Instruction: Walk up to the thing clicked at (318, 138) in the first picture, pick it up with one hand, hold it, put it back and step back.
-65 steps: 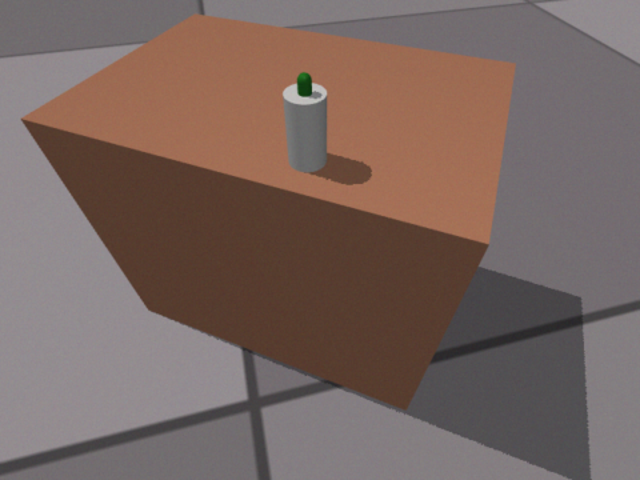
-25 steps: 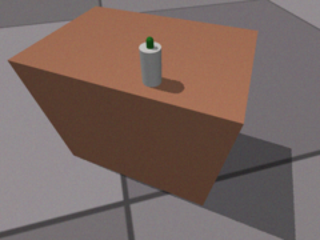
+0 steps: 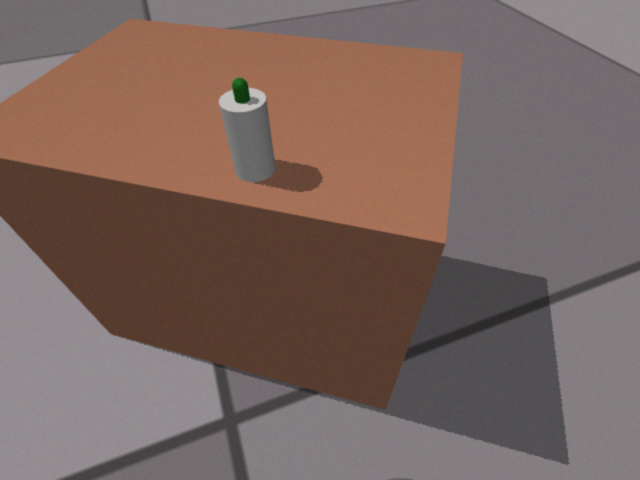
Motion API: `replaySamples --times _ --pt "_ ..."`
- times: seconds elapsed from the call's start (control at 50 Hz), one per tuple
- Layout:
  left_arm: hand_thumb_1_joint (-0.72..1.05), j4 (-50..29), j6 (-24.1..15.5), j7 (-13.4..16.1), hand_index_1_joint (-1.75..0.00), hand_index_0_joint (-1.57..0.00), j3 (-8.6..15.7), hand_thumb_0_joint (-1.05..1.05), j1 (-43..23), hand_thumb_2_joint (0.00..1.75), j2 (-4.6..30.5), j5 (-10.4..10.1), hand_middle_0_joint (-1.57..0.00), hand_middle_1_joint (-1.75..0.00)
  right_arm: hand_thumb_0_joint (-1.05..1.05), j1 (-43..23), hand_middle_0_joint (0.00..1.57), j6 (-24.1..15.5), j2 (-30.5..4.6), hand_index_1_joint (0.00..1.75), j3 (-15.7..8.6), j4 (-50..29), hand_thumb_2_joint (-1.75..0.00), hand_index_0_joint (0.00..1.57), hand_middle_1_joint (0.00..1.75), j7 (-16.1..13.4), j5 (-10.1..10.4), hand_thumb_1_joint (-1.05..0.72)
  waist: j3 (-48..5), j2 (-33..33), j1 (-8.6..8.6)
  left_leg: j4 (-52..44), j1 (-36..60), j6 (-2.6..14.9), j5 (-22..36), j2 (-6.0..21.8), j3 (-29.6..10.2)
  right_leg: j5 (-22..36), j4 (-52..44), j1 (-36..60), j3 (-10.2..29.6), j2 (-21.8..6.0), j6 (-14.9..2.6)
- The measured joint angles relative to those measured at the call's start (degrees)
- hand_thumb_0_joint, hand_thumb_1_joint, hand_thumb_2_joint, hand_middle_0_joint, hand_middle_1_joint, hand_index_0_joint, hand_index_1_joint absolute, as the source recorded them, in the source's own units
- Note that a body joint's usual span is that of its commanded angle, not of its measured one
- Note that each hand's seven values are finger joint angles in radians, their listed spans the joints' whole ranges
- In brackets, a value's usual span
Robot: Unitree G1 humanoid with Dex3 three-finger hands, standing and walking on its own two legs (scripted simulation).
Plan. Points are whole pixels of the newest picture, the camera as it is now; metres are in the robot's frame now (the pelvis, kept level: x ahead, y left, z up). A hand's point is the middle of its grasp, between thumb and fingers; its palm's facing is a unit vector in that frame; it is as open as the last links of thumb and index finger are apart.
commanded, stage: walk up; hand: left
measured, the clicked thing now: (247, 128) +0.61 +0.14 +0.11
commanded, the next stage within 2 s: none
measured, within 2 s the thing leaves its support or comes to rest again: neither
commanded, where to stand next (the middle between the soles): +0.16 +0.01 m, yaw -15 degrees
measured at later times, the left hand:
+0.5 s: hand (159, 451) +0.19 +0.27 -0.17, palm faces -0.18 -0.88 -0.44, open 7.4 cm
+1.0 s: hand (185, 393) +0.28 +0.24 -0.16, palm faces -0.32 -0.85 -0.42, open 7.4 cm
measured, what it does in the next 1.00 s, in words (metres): walks ahead, turning right: right foot, then left foot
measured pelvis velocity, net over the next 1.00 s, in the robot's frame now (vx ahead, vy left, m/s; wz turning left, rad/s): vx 0.10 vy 0.02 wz -0.28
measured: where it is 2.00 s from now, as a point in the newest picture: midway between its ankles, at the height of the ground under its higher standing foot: outside the picture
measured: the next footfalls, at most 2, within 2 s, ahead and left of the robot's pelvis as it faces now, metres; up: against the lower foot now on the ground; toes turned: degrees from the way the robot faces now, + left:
right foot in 0.10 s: +0.12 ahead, -0.16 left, +0.00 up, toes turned -4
left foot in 0.48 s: +0.20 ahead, +0.14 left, +0.00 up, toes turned -15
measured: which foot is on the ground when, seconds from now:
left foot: down 0.00-0.10, up 0.12-0.46, down 0.48-1.00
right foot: up 0.00-0.08, down 0.10-0.50, up 0.52-0.76, down 0.78-1.00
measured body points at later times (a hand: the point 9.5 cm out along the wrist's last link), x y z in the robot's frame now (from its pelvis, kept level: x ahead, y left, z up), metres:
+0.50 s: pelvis +0.11 -0.01 -0.03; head +0.16 -0.01 +0.41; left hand +0.20 +0.31 -0.14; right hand +0.19 -0.33 -0.14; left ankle +0.20 +0.12 -0.74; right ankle +0.08 -0.16 -0.74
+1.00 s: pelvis +0.10 +0.02 -0.03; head +0.14 +0.00 +0.42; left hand +0.29 +0.29 -0.14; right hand +0.09 -0.32 -0.15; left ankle +0.16 +0.15 -0.74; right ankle +0.08 -0.11 -0.74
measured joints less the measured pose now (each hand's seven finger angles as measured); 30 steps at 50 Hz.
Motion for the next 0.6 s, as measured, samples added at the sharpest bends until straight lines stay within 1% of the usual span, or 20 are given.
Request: replaySamples --times 0.04,0.08,0.1,0.12,0.14,0.16,0.18,0.22,0.28,0.32,0.36,0.42,0.46,0.48,0.5,0.52,0.56,0.6 --pt "0.91 -1.31 -0.47 -0.85 -0.30 -0.20 0.41 0.01 1.02 0.90 0.48 -0.12 -0.20 -0.30 0.01 1.44 0.21 0.54 -1.24 0.31 -0.54 -0.50 -0.90 0.21 0.30 0.36 -0.46 -0.90 0.78 0.53 0.26 0.52 1.25 -0.89 -1.31 1.08 0.83 0.23 -3.15 -0.64 -0.44 -1.50 0.04" --pt "0.91 -2.43 -1.27 -1.27 -0.30 -0.20 0.78 0.01 2.32 0.90 0.85 -0.13 -0.20 -0.30 0.01 2.39 0.21 1.48 -2.67 0.31 -1.02 -1.09 -0.90 0.21 0.30 0.71 -0.73 -0.90 1.47 1.43 0.42 4.06 1.41 -1.35 -4.38 2.45 1.52 3.98 -9.05 0.62 -0.78 -2.29 0.06" --pt "0.91 -2.95 -1.94 -1.15 -0.30 -0.20 1.02 0.01 3.04 0.90 1.17 -0.08 -0.20 -0.30 0.01 2.80 0.21 2.02 -3.33 0.31 -1.19 -1.54 -0.90 0.21 0.30 0.79 -0.77 -0.90 1.86 2.12 0.34 8.26 0.45 -0.58 -7.22 3.56 1.35 8.23 -10.79 1.48 -1.12 -1.83 0.78" --pt "0.91 -3.40 -2.59 -0.63 -0.30 -0.20 1.32 0.01 3.51 0.90 1.20 0.09 -0.20 -0.30 0.01 3.00 0.21 2.69 -3.94 0.31 -1.35 -1.80 -0.90 0.21 0.30 0.70 -0.65 -0.90 2.41 3.35 0.28 14.62 -1.52 0.51 -10.49 4.71 0.02 9.63 -9.46 1.57 -1.91 -0.65 1.29" --pt "0.91 -3.84 -3.05 0.02 -0.30 -0.20 1.44 0.01 4.03 0.90 1.06 0.21 -0.20 -0.30 0.01 2.98 0.21 3.58 -4.24 0.30 -1.44 -1.82 -0.90 0.21 0.30 0.57 -0.40 -0.91 2.62 4.16 0.50 21.62 -4.25 0.88 -13.01 4.27 -2.25 8.39 -7.85 1.44 -2.36 0.27 1.29" --pt "0.91 -4.27 -3.24 0.51 -0.30 -0.20 1.32 0.01 4.64 0.90 0.80 0.12 -0.20 -0.30 0.01 2.71 0.20 4.40 -4.35 0.30 -1.46 -1.81 -0.90 0.21 0.30 0.52 -0.22 -0.91 2.71 4.49 0.97 27.90 -6.99 0.87 -14.37 2.95 -3.91 7.30 -7.32 1.67 -2.23 0.87 0.99" --pt "0.91 -4.61 -3.33 0.83 -0.30 -0.20 1.04 0.01 5.19 0.90 0.39 -0.14 -0.20 -0.30 0.01 2.36 0.20 4.85 -4.50 0.30 -1.40 -1.97 -0.90 0.21 0.30 0.57 0.03 -0.91 2.95 4.84 1.39 32.85 -9.54 0.81 -14.30 1.83 -4.67 6.87 -7.90 2.45 -1.99 1.37 0.58" --pt "0.91 -5.21 -3.54 1.49 -0.30 -0.20 0.23 0.01 6.16 0.90 -0.53 -0.66 -0.20 -0.30 0.01 1.88 0.20 4.96 -4.77 0.30 -1.23 -2.94 -0.90 0.20 0.30 0.73 0.38 -0.91 3.39 5.71 1.90 38.13 -14.35 0.74 -11.80 1.03 -4.57 7.31 -10.65 4.55 -1.65 2.18 0.20" --pt "0.91 -6.47 -4.04 2.57 -0.30 -0.20 -0.81 0.01 7.72 0.90 -1.17 -1.00 -0.20 -0.30 0.01 1.47 0.20 4.96 -4.53 0.30 -1.17 -5.37 -0.90 0.20 0.30 1.14 0.20 -0.91 3.79 6.20 2.57 37.79 -19.70 0.37 -8.38 1.47 -4.31 7.88 -13.53 6.68 -0.66 2.95 0.42" --pt "0.91 -7.38 -4.20 3.35 -0.30 -0.20 -1.25 0.01 8.47 0.90 -1.21 -0.90 -0.21 -0.30 0.01 1.03 0.20 5.29 -4.01 0.30 -1.19 -6.94 -0.90 0.20 0.30 1.24 0.05 -0.91 4.12 6.11 2.88 34.30 -21.57 -0.05 -7.41 2.08 -4.78 7.28 -13.56 7.20 0.19 3.28 0.56" --pt "0.90 -8.34 -4.18 4.05 -0.30 -0.20 -1.62 0.01 8.76 0.90 -1.10 -0.76 -0.21 -0.30 0.01 0.28 0.20 5.75 -3.42 0.30 -1.28 -8.14 -0.90 0.20 0.30 1.18 0.09 -0.91 4.51 5.86 3.01 30.83 -22.62 -0.15 -6.44 2.53 -5.46 6.04 -12.29 7.01 0.99 3.41 0.87" --pt "0.90 -10.03 -3.69 4.64 -0.30 -0.20 -2.14 0.01 8.10 0.90 -0.66 -0.79 -0.21 -0.30 0.01 -1.11 0.20 6.10 -2.58 0.30 -1.32 -9.43 -0.90 0.20 0.30 0.90 0.71 -0.91 5.20 4.96 2.98 26.89 -22.46 0.44 -4.39 2.34 -5.57 3.38 -8.64 5.78 2.26 2.99 1.70" --pt "0.90 -11.28 -3.21 4.89 -0.30 -0.20 -2.43 0.01 7.20 0.90 -0.10 -0.89 -0.21 -0.30 0.01 -1.70 0.20 5.86 -2.13 0.30 -1.33 -10.15 -0.90 0.21 0.30 0.73 1.08 -0.91 5.24 4.09 2.76 22.78 -20.58 1.06 -2.00 1.55 -5.02 0.92 -4.92 4.18 3.08 2.43 2.32" --pt "0.90 -11.87 -2.93 5.05 -0.30 -0.20 -2.52 0.01 6.64 0.90 0.29 -1.04 -0.21 -0.30 0.01 -1.88 0.20 5.51 -1.90 0.30 -1.37 -10.47 -0.90 0.21 0.30 0.61 1.11 -0.91 5.19 3.50 2.44 20.07 -19.22 0.84 -0.15 0.95 -4.75 -0.57 -2.52 3.13 3.43 2.01 2.64" --pt "0.90 -12.11 -2.57 5.29 -0.30 -0.20 -2.42 0.01 5.31 0.90 0.78 -1.28 -0.21 -0.30 0.01 -2.38 0.20 5.15 -1.22 0.30 -1.43 -10.56 -0.90 0.21 0.30 0.39 0.94 -0.91 5.84 2.10 2.24 20.33 -19.07 -0.02 -0.51 0.01 -4.02 -1.32 0.52 1.86 4.13 1.13 2.31" --pt "0.90 -12.32 -2.10 5.66 -0.30 -0.20 -2.29 0.01 3.85 0.90 0.99 -1.64 -0.21 -0.30 0.01 -2.86 0.20 4.95 -0.72 0.30 -1.22 -10.83 -0.90 0.21 0.30 0.35 0.99 -0.91 6.54 1.36 2.26 21.33 -19.27 -0.39 -1.27 -0.20 -3.38 -3.20 4.47 0.24 5.02 1.44 1.54" --pt "0.91 -12.44 -1.49 6.29 -0.30 -0.20 -2.29 0.01 1.46 0.90 1.29 -2.01 -0.21 -0.30 0.01 -3.61 0.20 4.73 0.19 0.30 -0.62 -11.41 -0.90 0.21 0.30 0.51 1.47 -0.91 7.30 1.24 1.90 22.39 -19.37 -0.19 -2.20 0.64 -2.91 -8.77 13.93 -3.04 5.15 3.73 0.59" --pt "0.91 -12.43 -1.43 6.32 -0.30 -0.20 -2.04 0.01 -0.19 0.90 1.77 -2.36 -0.20 -0.30 0.01 -3.90 0.21 4.59 1.16 0.30 0.12 -11.99 -0.90 0.21 0.30 0.27 1.70 -0.91 7.30 0.87 1.35 21.67 -18.97 0.08 -2.02 1.35 -2.35 -10.34 19.80 -5.30 3.81 4.66 0.15"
